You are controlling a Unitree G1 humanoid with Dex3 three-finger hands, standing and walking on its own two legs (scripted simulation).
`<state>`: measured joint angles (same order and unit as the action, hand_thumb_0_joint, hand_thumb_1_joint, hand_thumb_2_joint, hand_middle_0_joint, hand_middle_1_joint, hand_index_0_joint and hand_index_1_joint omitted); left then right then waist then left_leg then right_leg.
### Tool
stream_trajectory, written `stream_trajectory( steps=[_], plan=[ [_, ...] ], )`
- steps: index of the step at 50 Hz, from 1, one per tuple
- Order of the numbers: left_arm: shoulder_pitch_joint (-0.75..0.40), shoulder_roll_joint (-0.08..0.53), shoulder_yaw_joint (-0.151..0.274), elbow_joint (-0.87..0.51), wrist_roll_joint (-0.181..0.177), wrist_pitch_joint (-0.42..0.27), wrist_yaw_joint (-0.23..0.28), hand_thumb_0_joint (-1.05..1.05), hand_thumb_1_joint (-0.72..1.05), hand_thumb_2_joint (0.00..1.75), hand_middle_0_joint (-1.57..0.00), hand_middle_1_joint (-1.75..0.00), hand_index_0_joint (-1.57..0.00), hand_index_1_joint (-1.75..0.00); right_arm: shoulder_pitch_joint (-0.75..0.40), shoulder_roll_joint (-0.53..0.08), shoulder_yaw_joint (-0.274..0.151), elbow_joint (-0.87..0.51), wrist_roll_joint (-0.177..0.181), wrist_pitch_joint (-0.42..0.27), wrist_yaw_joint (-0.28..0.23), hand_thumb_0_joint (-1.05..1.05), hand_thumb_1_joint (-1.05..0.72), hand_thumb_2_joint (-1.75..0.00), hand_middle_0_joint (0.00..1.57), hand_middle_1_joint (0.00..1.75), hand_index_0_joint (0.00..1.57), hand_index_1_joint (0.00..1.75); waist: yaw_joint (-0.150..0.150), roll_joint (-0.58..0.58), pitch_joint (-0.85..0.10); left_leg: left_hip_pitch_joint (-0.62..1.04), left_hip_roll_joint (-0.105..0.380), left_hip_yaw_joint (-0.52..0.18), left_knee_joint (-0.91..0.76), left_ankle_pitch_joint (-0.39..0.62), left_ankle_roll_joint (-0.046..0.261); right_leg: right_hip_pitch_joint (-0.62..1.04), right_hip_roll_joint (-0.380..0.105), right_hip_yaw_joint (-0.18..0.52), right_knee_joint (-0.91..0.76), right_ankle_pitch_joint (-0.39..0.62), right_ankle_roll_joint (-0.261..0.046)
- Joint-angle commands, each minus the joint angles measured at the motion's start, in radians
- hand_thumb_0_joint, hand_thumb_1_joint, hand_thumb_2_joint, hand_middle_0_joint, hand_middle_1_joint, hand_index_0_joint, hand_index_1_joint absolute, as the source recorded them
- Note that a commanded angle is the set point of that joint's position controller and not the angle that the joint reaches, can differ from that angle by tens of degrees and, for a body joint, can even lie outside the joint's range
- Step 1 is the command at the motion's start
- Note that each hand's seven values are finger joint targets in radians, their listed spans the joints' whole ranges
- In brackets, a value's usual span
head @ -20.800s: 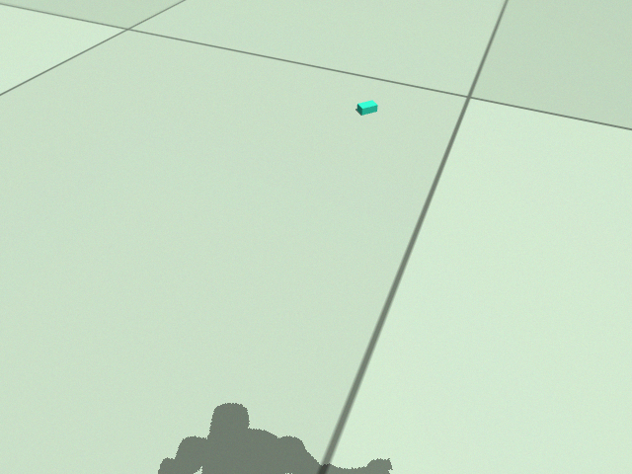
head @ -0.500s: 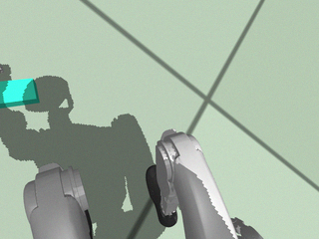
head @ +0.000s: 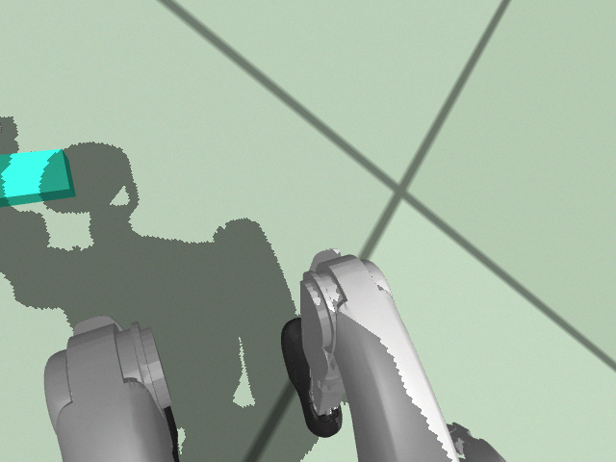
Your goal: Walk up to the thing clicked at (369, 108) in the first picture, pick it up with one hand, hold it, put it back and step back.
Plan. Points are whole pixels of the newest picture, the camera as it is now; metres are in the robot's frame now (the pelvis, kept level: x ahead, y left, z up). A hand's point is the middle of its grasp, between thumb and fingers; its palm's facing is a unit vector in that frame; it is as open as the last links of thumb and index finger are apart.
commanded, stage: approach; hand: left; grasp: from above
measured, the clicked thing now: (29, 178) +0.53 +0.26 -0.30
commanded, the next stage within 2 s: close in in 0.82 s
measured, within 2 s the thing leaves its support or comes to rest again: neither
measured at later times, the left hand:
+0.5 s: hand (18, 126) +0.55 +0.23 -0.16, palm faces -0.36 -0.02 -0.93, open 12.5 cm
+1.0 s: hand out of the picture +0.53 +0.27 -0.17, palm faces -0.42 -0.04 -0.90, open 12.2 cm
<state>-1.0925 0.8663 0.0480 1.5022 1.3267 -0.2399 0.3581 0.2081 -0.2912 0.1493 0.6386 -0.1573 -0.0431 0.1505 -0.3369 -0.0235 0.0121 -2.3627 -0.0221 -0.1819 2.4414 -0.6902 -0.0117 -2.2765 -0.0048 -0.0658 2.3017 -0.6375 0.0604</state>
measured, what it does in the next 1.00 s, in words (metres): stands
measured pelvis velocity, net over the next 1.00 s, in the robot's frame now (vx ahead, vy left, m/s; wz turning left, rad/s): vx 0.00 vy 0.00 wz -0.01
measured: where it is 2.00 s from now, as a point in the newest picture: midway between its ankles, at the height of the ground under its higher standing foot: (244, 432)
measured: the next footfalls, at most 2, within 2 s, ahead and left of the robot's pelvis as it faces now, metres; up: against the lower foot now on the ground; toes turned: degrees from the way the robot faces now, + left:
none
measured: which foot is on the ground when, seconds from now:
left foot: down 0.00-1.00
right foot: down 0.00-1.00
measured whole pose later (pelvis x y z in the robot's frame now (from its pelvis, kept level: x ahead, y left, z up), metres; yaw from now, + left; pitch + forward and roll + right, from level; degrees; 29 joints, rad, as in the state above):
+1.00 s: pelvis +0.00 +0.00 -0.01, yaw +0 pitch +34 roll -11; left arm -1.23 0.88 -0.05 1.47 1.29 -0.23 0.28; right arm 0.18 -0.33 0.17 0.63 -0.17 -0.01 0.11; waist -0.35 -0.05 0.05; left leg -2.37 -0.03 -0.21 2.45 -0.68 -0.03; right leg -2.29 0.00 -0.08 2.31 -0.62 0.06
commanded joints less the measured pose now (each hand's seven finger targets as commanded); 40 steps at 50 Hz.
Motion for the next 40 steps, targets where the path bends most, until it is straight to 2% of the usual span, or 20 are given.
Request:
stream_trajectory(
  steps=[1,5,9,11,12,13,15,19,20,23,25,26,28,30,32,34,36,38,39,40],
  plan=[
    [-0.316,0.209,0.032,-0.153,-0.019,-0.003,0.026,0.00,-0.26,0.80,-0.32,-0.72,-0.31,-0.73,0.230,-0.288,-0.094,0.001,-0.005,0.006,-0.018,0.00,-0.89,-0.89,0.20,0.30,0.20,0.30,-0.021,0.421,-0.681,0.570,0.002,0.110,-0.261,0.237,0.018,0.328,0.025,-0.122,-0.193,0.222,-0.101],
    [-0.313,0.223,0.037,-0.167,-0.017,-0.006,0.026,0.00,-0.29,0.82,-0.34,-0.74,-0.32,-0.76,0.221,-0.281,-0.090,-0.007,-0.004,0.009,-0.015,0.00,-0.90,-0.90,0.20,0.30,0.20,0.30,-0.009,0.421,-0.721,0.561,0.001,0.115,-0.253,0.238,0.023,0.356,0.029,-0.118,-0.190,0.226,-0.100],
    [-0.386,0.140,-0.008,-0.184,-0.033,-0.012,0.027,0.00,-0.27,0.80,-0.35,-0.73,-0.33,-0.75,0.231,-0.277,-0.092,0.014,-0.005,0.004,-0.017,0.00,-0.90,-0.90,0.20,0.30,0.20,0.30,-0.055,0.408,-0.684,0.547,0.005,0.116,-0.247,0.192,0.027,0.328,0.031,-0.118,-0.206,0.203,-0.095],
    [-0.445,0.129,-0.029,-0.187,-0.031,-0.014,0.036,0.00,-0.29,0.81,-0.33,-0.75,-0.31,-0.77,0.235,-0.281,-0.091,0.026,-0.006,0.002,-0.021,0.00,-0.90,-0.90,0.20,0.30,0.20,0.30,-0.071,0.414,-0.674,0.541,0.007,0.111,-0.250,0.170,0.029,0.315,0.033,-0.121,-0.209,0.192,-0.095],
    [-0.454,0.091,-0.052,-0.151,-0.035,-0.010,0.038,0.00,-0.29,0.82,-0.32,-0.75,-0.31,-0.77,0.227,-0.279,-0.090,0.030,-0.006,0.000,-0.023,0.00,-0.90,-0.90,0.20,0.30,0.20,0.30,-0.084,0.394,-0.647,0.525,0.009,0.106,-0.252,0.142,0.030,0.289,0.036,-0.125,-0.210,0.171,-0.097],
    [-0.489,0.086,-0.057,-0.151,-0.037,-0.009,0.044,0.00,-0.29,0.82,-0.33,-0.75,-0.31,-0.76,0.240,-0.282,-0.087,0.036,-0.008,-0.005,-0.024,0.00,-0.90,-0.90,0.20,0.30,0.20,0.30,-0.103,0.397,-0.630,0.519,0.008,0.104,-0.253,0.134,0.029,0.284,0.034,-0.128,-0.211,0.167,-0.096],
    [-0.508,0.084,-0.069,-0.110,-0.033,0.000,0.055,0.00,-0.30,0.83,-0.32,-0.77,-0.30,-0.78,0.236,-0.283,-0.080,0.043,-0.012,-0.012,-0.028,0.00,-0.90,-0.90,0.20,0.30,0.20,0.30,-0.106,0.397,-0.605,0.505,0.008,0.102,-0.259,0.121,0.030,0.278,0.037,-0.129,-0.206,0.162,-0.095],
    [-0.559,0.140,-0.058,-0.075,0.007,0.039,0.083,0.00,-0.29,0.82,-0.33,-0.76,-0.32,-0.77,0.228,-0.285,-0.068,0.038,-0.017,-0.012,-0.036,0.00,-0.90,-0.90,0.20,0.30,0.20,0.30,-0.086,0.458,-0.673,0.550,0.008,0.110,-0.263,0.155,0.025,0.294,0.039,-0.124,-0.194,0.194,-0.097],
    [-0.553,0.140,-0.049,-0.055,0.012,0.056,0.090,0.00,-0.29,0.82,-0.33,-0.76,-0.32,-0.77,0.236,-0.286,-0.065,0.034,-0.017,-0.012,-0.034,0.00,-0.90,-0.90,0.20,0.30,0.20,0.30,-0.091,0.468,-0.687,0.561,0.007,0.111,-0.265,0.181,0.022,0.304,0.036,-0.125,-0.186,0.217,-0.097],
    [-0.482,0.158,-0.031,-0.022,0.019,0.110,0.099,0.00,-0.27,0.79,-0.35,-0.73,-0.34,-0.75,0.226,-0.283,-0.057,0.002,-0.005,-0.004,-0.033,0.00,-0.90,-0.90,0.20,0.30,0.20,0.30,-0.057,0.494,-0.734,0.572,0.007,0.117,-0.276,0.245,0.021,0.330,0.036,-0.121,-0.171,0.263,-0.103],
    [-0.444,0.171,-0.022,-0.023,0.010,0.148,0.092,0.00,-0.24,0.78,-0.37,-0.72,-0.36,-0.73,0.209,-0.277,-0.052,-0.020,0.007,0.007,-0.032,0.00,-0.90,-0.90,0.20,0.30,0.20,0.30,-0.034,0.480,-0.774,0.566,0.007,0.124,-0.272,0.282,0.026,0.367,0.041,-0.113,-0.170,0.290,-0.103],
    [-0.429,0.160,-0.024,-0.002,-0.003,0.165,0.082,0.00,-0.23,0.77,-0.38,-0.71,-0.36,-0.73,0.209,-0.273,-0.048,-0.027,0.010,0.011,-0.031,0.00,-0.90,-0.90,0.20,0.30,0.20,0.30,-0.044,0.450,-0.759,0.538,0.007,0.131,-0.267,0.278,0.033,0.390,0.042,-0.107,-0.179,0.292,-0.099],
    [-0.373,0.163,-0.017,-0.001,-0.040,0.192,0.060,0.00,-0.23,0.77,-0.38,-0.70,-0.36,-0.72,0.196,-0.273,-0.045,-0.027,0.020,0.021,-0.033,0.00,-0.90,-0.90,0.20,0.30,0.20,0.30,-0.026,0.383,-0.728,0.470,0.007,0.141,-0.261,0.262,0.045,0.430,0.044,-0.095,-0.194,0.286,-0.091],
    [-0.341,0.147,-0.025,0.016,-0.073,0.202,0.019,0.00,-0.22,0.75,-0.38,-0.70,-0.37,-0.71,0.191,-0.280,-0.041,-0.029,0.024,0.026,-0.037,0.00,-0.90,-0.90,0.20,0.30,0.20,0.30,-0.045,0.325,-0.647,0.397,0.007,0.143,-0.248,0.222,0.054,0.426,0.043,-0.087,-0.208,0.250,-0.089],
    [-0.323,0.169,-0.019,-0.017,-0.086,0.190,-0.027,0.00,-0.23,0.76,-0.38,-0.70,-0.37,-0.71,0.193,-0.296,-0.048,-0.030,0.023,0.030,-0.043,0.00,-0.90,-0.90,0.20,0.30,0.20,0.30,-0.054,0.266,-0.601,0.349,0.003,0.140,-0.235,0.182,0.058,0.426,0.041,-0.086,-0.225,0.196,-0.092],
    [-0.370,0.242,0.009,-0.130,-0.106,0.150,-0.065,0.00,-0.23,0.76,-0.39,-0.70,-0.38,-0.72,0.188,-0.297,-0.050,-0.039,0.018,0.037,-0.050,0.00,-0.91,-0.90,0.20,0.30,0.20,0.30,-0.043,0.257,-0.641,0.345,0.001,0.143,-0.225,0.162,0.056,0.479,0.041,-0.075,-0.238,0.162,-0.094],
    [-0.416,0.270,0.028,-0.200,-0.111,0.108,-0.084,0.00,-0.23,0.75,-0.38,-0.72,-0.37,-0.73,0.204,-0.306,-0.049,-0.043,0.009,0.038,-0.055,0.00,-0.91,-0.90,0.20,0.30,0.20,0.30,-0.049,0.292,-0.666,0.374,0.001,0.137,-0.214,0.173,0.041,0.471,0.037,-0.086,-0.239,0.150,-0.102],
    [-0.466,0.253,0.021,-0.268,-0.109,0.062,-0.094,0.00,-0.24,0.74,-0.37,-0.74,-0.37,-0.74,0.223,-0.299,-0.051,-0.039,0.002,0.039,-0.057,0.00,-0.91,-0.90,0.20,0.30,0.20,0.30,-0.080,0.333,-0.702,0.446,0.004,0.126,-0.212,0.182,0.030,0.463,0.036,-0.097,-0.238,0.155,-0.101],
    [-0.509,0.252,0.017,-0.315,-0.106,0.037,-0.092,0.00,-0.24,0.74,-0.37,-0.74,-0.37,-0.74,0.226,-0.299,-0.055,-0.032,-0.001,0.043,-0.059,0.00,-0.91,-0.90,0.20,0.30,0.20,0.30,-0.077,0.356,-0.715,0.470,0.005,0.122,-0.211,0.177,0.023,0.447,0.037,-0.100,-0.237,0.148,-0.105],
    [-0.507,0.223,0.002,-0.288,-0.099,0.020,-0.091,0.00,-0.24,0.75,-0.37,-0.73,-0.36,-0.74,0.239,-0.301,-0.059,-0.022,-0.007,0.041,-0.059,0.00,-0.91,-0.90,0.20,0.30,0.20,0.30,-0.100,0.359,-0.699,0.477,0.006,0.116,-0.204,0.168,0.020,0.427,0.037,-0.111,-0.235,0.140,-0.103]
  ],
)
